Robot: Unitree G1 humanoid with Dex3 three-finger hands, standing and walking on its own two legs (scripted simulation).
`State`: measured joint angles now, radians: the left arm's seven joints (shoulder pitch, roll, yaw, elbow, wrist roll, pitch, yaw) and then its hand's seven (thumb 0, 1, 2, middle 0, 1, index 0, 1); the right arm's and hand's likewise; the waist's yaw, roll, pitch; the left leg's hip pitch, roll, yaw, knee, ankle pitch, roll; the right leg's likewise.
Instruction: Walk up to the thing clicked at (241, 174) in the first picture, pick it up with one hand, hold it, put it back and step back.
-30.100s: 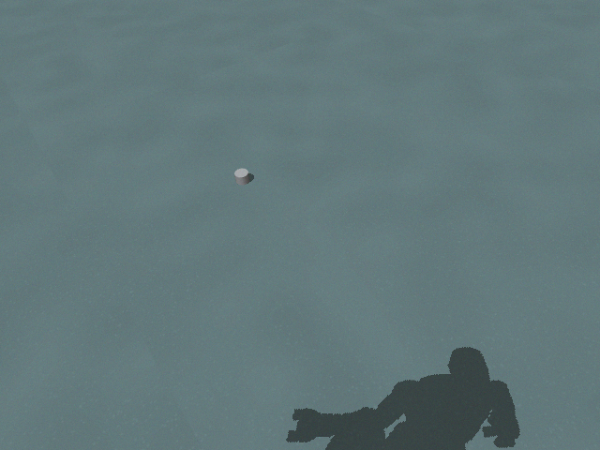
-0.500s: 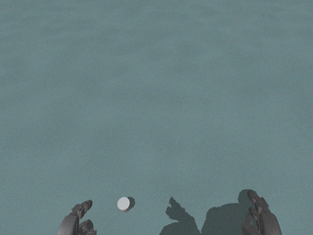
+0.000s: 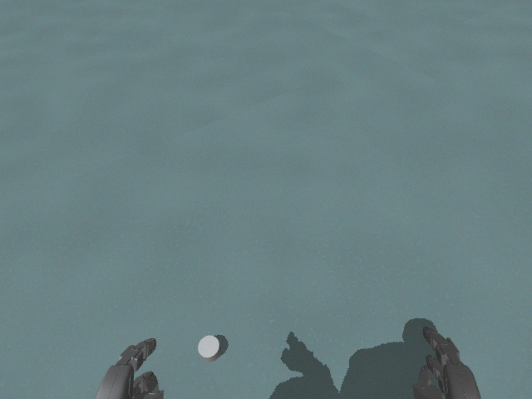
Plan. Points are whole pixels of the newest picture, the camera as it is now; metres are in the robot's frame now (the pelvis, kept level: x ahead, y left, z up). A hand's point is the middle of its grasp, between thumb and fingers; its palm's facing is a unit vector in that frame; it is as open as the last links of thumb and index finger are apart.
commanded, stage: home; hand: left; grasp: from above
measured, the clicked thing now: (209, 348) +0.42 +0.23 -0.69
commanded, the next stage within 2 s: stand in 0.28 s
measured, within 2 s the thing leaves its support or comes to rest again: neither
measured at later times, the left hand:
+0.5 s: hand out of the picture +0.16 +0.21 -0.08, palm faces +0.00 -0.95 -0.31, open 7.4 cm
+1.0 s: hand out of the picture +0.05 +0.24 -0.11, palm faces +0.02 -0.95 -0.31, open 7.4 cm
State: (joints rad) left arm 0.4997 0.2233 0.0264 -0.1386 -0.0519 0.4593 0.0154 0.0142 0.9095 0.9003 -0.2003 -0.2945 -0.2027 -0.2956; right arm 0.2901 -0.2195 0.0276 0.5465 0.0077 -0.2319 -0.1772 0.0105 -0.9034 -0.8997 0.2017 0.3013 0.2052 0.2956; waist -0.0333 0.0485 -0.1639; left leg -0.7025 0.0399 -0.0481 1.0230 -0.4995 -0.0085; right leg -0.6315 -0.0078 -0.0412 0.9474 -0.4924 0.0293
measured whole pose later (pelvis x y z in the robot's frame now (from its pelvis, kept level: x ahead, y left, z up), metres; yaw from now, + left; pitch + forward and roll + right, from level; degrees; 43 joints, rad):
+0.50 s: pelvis -0.01 +0.00 +0.01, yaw +0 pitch +4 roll -1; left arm 0.26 0.27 0.00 0.34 0.04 0.16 0.03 0.01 0.91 0.90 -0.20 -0.30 -0.21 -0.30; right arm 0.18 -0.26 0.01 0.73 -0.09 -0.09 -0.05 0.01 -0.90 -0.90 0.20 0.30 0.21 0.30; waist 0.02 0.00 -0.01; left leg -0.54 0.01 -0.01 0.92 -0.45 0.01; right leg -0.50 -0.03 -0.01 0.89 -0.46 0.03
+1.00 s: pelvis +0.00 +0.01 +0.06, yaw -1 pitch -3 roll +0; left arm 0.22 0.27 0.03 1.02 0.03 0.01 0.03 0.01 0.91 0.90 -0.20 -0.30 -0.20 -0.30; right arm 0.17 -0.26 -0.04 1.03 -0.03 -0.01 -0.02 0.00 -0.91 -0.90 0.20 0.30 0.20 0.30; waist 0.02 0.00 0.06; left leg -0.19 -0.01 0.02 0.51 -0.27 0.02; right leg -0.16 -0.06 0.01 0.48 -0.27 0.05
